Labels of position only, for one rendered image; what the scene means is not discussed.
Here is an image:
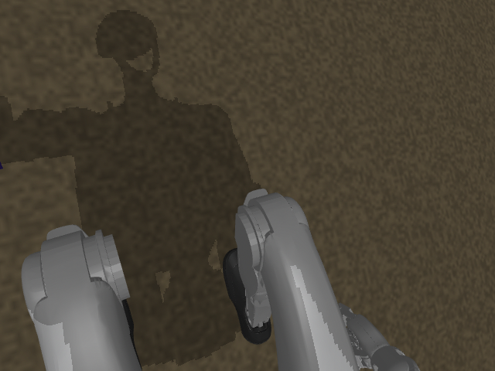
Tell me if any right robot hand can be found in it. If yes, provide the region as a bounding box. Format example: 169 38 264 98
339 303 389 369

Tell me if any right robot arm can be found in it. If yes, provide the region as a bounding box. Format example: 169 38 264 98
370 345 420 371

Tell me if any right robot foot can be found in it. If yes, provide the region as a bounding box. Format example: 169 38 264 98
223 248 271 345

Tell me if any left robot foot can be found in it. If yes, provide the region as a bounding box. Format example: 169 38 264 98
122 299 142 368

